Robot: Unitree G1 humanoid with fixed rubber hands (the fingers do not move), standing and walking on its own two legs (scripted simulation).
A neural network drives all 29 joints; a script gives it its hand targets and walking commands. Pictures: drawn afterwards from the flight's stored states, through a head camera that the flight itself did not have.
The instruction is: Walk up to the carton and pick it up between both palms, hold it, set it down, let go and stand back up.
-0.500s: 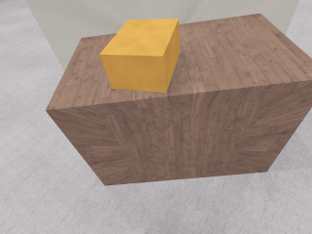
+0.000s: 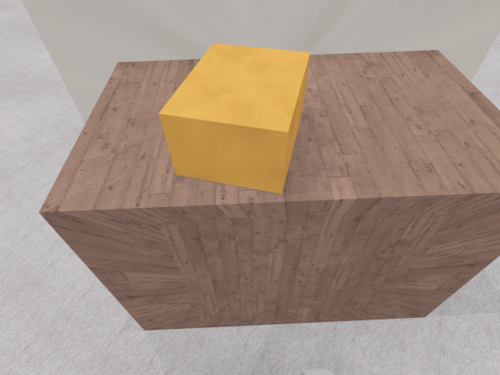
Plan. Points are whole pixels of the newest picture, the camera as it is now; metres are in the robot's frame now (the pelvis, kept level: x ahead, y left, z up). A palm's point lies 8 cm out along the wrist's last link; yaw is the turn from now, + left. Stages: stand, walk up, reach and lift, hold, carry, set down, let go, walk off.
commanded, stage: walk up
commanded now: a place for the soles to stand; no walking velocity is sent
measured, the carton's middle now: (244, 112) +0.64 +0.02 +0.07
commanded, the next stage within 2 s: none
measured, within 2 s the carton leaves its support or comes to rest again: neither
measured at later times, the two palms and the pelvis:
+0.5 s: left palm out of the picture +0.11 +0.28 -0.10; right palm out of the picture +0.12 -0.35 -0.12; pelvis +0.05 -0.03 -0.01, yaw +1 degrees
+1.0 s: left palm out of the picture +0.11 +0.27 -0.10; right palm out of the picture +0.11 -0.36 -0.11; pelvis +0.04 -0.04 -0.01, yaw +0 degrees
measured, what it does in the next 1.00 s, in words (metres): steps on the spot: right foot, then left foot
